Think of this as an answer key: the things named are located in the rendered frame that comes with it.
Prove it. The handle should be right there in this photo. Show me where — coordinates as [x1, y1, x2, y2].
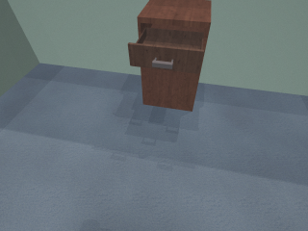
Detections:
[152, 57, 174, 69]

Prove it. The cabinet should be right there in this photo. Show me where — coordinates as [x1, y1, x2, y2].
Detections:
[137, 0, 212, 112]

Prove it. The drawer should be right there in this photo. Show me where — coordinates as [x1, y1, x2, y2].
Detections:
[127, 27, 204, 74]

